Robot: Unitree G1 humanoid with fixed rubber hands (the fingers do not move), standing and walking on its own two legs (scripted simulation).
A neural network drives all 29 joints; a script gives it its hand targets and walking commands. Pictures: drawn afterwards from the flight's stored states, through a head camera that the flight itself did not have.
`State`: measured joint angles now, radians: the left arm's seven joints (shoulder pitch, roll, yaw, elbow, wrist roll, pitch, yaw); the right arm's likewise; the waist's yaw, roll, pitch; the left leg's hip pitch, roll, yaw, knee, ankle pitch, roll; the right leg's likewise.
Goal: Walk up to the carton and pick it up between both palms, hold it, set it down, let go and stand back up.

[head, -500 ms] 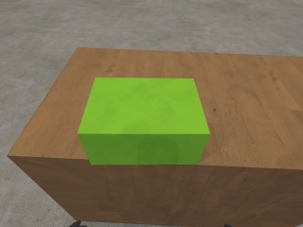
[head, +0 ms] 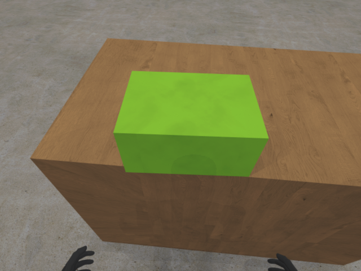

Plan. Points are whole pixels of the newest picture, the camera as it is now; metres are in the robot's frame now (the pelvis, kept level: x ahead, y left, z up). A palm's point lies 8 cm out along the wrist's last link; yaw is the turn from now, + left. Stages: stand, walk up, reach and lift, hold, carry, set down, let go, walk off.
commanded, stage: walk up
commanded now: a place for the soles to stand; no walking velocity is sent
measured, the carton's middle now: (188, 122) +0.46 -0.01 +0.08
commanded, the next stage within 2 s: reach and lift in 1.36 s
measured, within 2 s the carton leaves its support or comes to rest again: neither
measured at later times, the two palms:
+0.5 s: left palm out of the picture +0.04 +0.24 -0.10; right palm out of the picture +0.06 -0.24 -0.10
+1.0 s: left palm out of the picture +0.07 +0.25 -0.10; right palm out of the picture +0.09 -0.25 -0.10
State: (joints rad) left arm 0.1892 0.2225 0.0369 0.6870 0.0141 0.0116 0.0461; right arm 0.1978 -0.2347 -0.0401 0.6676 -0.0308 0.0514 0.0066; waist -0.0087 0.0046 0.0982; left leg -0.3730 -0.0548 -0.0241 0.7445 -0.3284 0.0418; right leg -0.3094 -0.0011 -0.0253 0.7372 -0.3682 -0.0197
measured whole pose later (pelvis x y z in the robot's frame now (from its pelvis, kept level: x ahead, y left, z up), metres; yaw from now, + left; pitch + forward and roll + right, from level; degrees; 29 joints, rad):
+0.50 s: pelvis -0.02 +0.00 +0.01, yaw +1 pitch -2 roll -1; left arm 0.31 0.22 0.00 0.79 0.01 -0.01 0.01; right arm 0.27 -0.22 -0.01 0.77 -0.02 0.01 0.01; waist -0.01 0.01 0.05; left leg -0.34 -0.05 -0.05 0.60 -0.22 0.03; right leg -0.27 0.00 -0.05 0.59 -0.28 -0.02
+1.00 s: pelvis +0.00 -0.01 +0.02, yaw +4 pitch -2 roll -1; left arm 0.24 0.25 -0.02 0.83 0.01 0.00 0.02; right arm 0.25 -0.24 0.01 0.83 -0.01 0.00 -0.01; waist -0.01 0.01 0.04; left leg -0.33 -0.06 -0.09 0.61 -0.24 0.03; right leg -0.24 0.00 -0.09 0.58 -0.31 -0.02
